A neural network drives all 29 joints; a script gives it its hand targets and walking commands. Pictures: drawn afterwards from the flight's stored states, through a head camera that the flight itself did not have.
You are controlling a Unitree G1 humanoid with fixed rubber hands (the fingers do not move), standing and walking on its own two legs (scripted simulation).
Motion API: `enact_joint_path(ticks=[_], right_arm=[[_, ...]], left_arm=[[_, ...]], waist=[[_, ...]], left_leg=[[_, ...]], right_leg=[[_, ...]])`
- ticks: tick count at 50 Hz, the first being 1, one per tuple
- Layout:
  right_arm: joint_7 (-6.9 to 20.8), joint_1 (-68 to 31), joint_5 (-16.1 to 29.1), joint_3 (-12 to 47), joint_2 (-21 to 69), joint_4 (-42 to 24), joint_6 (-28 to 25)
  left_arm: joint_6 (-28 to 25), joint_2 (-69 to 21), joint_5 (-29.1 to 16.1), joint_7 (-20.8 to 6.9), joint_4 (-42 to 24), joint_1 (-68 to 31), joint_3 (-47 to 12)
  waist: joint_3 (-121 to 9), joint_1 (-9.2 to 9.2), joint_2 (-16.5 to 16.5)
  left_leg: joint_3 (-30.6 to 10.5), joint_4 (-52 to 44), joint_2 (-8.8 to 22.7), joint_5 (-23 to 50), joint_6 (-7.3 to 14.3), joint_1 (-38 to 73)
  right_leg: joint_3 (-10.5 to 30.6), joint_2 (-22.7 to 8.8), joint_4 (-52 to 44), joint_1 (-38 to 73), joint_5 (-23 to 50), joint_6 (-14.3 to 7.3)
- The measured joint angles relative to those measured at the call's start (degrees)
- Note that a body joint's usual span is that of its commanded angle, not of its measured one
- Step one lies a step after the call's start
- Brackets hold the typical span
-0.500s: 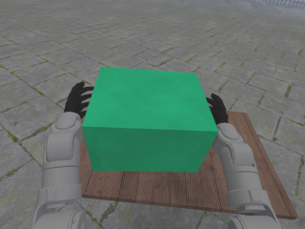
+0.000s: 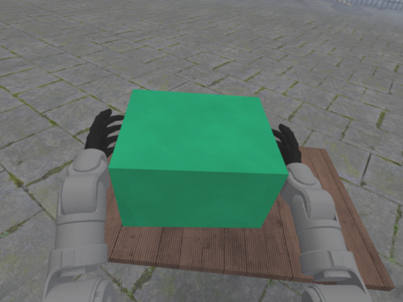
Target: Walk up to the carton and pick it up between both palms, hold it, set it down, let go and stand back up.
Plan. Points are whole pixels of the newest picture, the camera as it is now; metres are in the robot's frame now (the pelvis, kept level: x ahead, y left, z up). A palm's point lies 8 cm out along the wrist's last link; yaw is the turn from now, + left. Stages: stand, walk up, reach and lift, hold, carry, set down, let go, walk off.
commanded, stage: hold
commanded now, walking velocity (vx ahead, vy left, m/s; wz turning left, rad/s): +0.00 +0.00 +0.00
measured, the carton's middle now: (195, 157) +0.38 +0.01 +0.14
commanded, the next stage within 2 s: set down in 1.34 s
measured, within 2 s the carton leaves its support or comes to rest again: neither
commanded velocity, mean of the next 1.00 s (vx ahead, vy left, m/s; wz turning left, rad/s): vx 0.00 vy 0.00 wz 0.00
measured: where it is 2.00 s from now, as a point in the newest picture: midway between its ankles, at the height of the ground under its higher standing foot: outside the picture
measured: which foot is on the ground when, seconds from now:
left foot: down 0.00-1.00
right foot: down 0.00-1.00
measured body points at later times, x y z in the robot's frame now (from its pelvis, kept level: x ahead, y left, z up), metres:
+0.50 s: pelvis +0.00 +0.00 +0.00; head -0.04 +0.03 +0.45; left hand +0.36 +0.20 +0.17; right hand +0.35 -0.17 +0.16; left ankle +0.00 +0.11 -0.75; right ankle +0.04 -0.12 -0.75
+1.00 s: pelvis +0.00 +0.00 +0.00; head -0.04 +0.02 +0.45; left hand +0.36 +0.19 +0.17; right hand +0.36 -0.18 +0.16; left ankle +0.00 +0.11 -0.75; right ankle +0.04 -0.12 -0.75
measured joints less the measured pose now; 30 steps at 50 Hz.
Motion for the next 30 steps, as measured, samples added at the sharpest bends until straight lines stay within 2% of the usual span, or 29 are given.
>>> enact_joint_path(ticks=[15, 30], right_arm=[[-0.8, 2.3, 0.9, 1.1, -0.3, -3.6, 0.3], [-0.2, 0.7, 0.1, 0.0, 0.1, -1.4, 0.0]], left_arm=[[0.0, 0.0, -0.4, -0.2, -3.1, 2.3, -0.8], [0.2, 0.0, 0.0, -0.1, -1.2, 0.4, -0.3]], waist=[[0.6, -0.38, 0.0], [0.3, 0.17, -0.1]], left_leg=[[-0.4, 0.7, 0.1, -0.6, 0.0, 0.3], [0.0, 0.2, -0.2, 0.1, 0.2, -0.2]], right_leg=[[-0.3, 0.2, -0.4, 0.9, -0.1, 0.1], [0.1, -0.2, -0.1, 0.0, 0.3, 0.2]])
